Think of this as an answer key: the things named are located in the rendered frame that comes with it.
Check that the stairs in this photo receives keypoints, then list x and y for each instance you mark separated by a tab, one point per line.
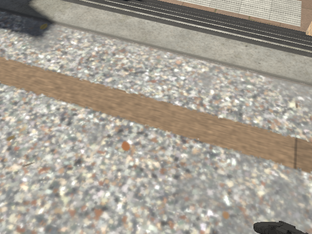
246	28

